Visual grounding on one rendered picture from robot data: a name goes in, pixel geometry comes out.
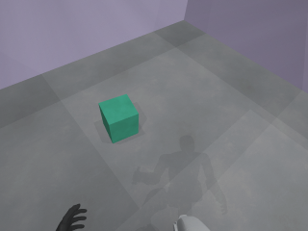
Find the robot left hand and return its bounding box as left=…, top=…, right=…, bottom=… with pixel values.
left=56, top=203, right=87, bottom=231

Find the right robot thigh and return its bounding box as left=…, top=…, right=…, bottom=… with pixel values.
left=173, top=216, right=210, bottom=231

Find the carton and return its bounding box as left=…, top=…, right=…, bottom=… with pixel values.
left=98, top=94, right=139, bottom=143

